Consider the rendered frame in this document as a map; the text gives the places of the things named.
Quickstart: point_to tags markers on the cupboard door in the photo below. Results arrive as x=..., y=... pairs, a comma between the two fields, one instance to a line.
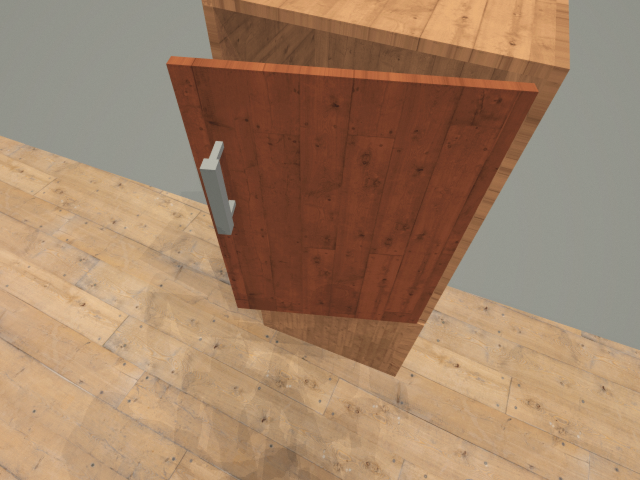
x=353, y=188

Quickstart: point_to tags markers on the handle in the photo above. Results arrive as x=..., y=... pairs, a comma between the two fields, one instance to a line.
x=212, y=176

